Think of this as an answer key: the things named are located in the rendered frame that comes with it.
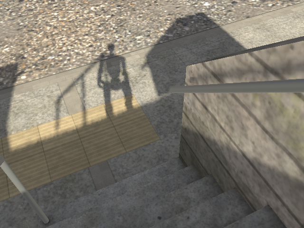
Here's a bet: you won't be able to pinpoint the stairs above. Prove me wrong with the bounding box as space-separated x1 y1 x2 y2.
8 157 287 228

